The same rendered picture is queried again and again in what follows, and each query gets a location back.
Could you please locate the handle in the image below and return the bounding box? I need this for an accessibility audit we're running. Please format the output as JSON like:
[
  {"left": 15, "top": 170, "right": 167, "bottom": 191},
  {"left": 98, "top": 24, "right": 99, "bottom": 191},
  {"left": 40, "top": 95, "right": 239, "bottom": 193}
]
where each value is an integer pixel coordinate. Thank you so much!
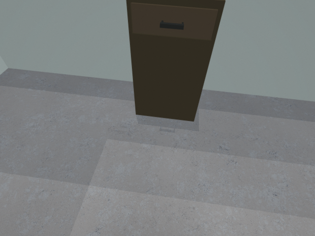
[{"left": 160, "top": 21, "right": 184, "bottom": 30}]

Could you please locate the drawer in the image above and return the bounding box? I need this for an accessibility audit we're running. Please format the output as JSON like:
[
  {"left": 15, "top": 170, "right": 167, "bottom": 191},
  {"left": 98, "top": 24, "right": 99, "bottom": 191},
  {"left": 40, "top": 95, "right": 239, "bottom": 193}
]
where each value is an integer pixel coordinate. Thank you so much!
[{"left": 131, "top": 2, "right": 218, "bottom": 40}]

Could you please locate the cabinet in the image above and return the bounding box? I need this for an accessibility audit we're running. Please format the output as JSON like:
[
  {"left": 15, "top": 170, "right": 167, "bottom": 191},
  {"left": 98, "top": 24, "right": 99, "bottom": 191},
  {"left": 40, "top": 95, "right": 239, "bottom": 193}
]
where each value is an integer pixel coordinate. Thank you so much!
[{"left": 126, "top": 0, "right": 225, "bottom": 121}]

